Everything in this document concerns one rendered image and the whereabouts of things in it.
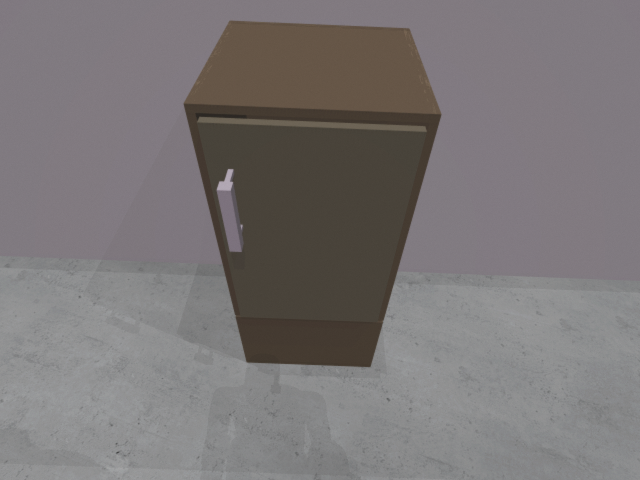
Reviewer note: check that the cupboard door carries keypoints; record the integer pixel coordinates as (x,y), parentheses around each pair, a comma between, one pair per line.
(322,206)

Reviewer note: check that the handle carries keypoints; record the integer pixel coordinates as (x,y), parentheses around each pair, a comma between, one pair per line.
(230,215)

